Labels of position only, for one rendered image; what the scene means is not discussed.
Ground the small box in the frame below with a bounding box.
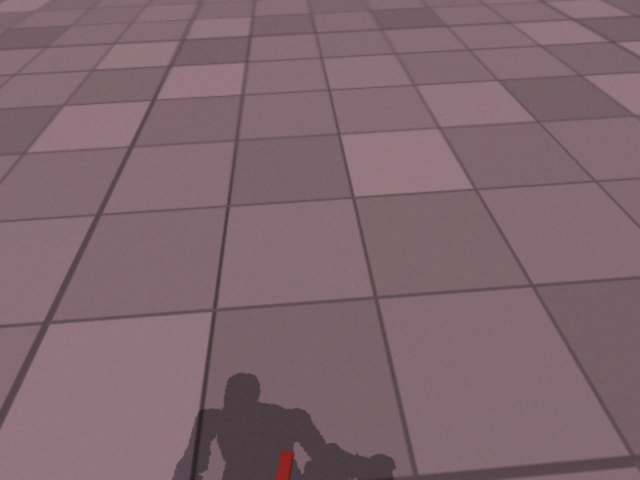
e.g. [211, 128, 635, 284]
[276, 450, 294, 480]

